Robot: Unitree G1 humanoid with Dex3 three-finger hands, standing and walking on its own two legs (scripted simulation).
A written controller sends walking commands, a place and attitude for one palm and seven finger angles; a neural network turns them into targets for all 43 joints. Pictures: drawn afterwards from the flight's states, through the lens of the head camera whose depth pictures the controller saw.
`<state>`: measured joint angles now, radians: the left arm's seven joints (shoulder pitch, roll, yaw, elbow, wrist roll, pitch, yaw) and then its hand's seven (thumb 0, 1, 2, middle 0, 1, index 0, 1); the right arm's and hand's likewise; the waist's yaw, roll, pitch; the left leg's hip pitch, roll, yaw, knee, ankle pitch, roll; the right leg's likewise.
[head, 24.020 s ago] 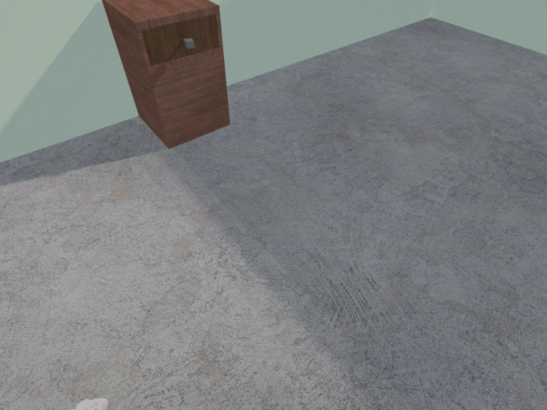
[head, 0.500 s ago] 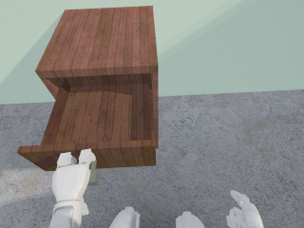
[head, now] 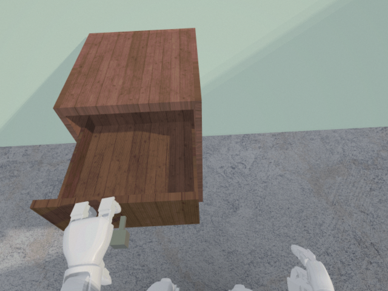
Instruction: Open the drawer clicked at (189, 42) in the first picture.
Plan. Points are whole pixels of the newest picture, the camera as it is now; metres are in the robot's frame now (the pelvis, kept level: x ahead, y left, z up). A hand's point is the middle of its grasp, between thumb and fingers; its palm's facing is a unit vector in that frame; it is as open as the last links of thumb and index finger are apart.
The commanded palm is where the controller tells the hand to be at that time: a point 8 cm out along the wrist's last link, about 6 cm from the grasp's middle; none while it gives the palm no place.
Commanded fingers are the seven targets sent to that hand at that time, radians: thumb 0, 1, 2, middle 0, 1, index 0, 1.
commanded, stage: lift the hand off the handle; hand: left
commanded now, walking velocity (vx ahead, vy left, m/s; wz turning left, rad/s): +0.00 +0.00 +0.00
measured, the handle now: (121, 231) +0.27 +0.21 -0.11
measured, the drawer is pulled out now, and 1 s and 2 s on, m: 0.29 0.29 0.29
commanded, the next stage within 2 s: draw the hand back to the body in 1.20 s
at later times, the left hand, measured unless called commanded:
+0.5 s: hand (99, 233) +0.23 +0.21 +0.00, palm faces +0.01 -0.10 -0.99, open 13.9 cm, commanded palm +0.21 +0.21 +0.05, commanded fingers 0.00 -0.50 0.30 -0.30 -1.20 -0.30 -1.20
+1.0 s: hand (93, 226) +0.24 +0.21 +0.03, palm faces +0.03 -0.10 -0.99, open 13.9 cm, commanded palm +0.21 +0.21 +0.09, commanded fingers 0.00 -0.50 0.30 -0.30 -1.20 -0.30 -1.20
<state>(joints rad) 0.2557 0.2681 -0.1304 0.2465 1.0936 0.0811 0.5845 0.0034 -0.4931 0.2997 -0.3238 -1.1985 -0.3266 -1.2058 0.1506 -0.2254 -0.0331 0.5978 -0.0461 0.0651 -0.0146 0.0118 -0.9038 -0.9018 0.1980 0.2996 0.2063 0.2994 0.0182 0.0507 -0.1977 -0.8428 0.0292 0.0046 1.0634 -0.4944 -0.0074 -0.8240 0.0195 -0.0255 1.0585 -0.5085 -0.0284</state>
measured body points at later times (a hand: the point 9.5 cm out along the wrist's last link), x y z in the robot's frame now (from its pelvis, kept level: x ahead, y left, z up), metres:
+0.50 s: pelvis +0.01 +0.00 +0.02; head +0.04 -0.02 +0.47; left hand +0.23 +0.22 +0.05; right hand +0.18 -0.23 -0.09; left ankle +0.01 +0.13 -0.66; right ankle +0.00 -0.10 -0.66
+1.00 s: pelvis +0.01 -0.01 +0.03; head +0.03 -0.04 +0.48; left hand +0.23 +0.21 +0.09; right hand +0.21 -0.23 -0.07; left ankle +0.01 +0.13 -0.66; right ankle +0.00 -0.10 -0.66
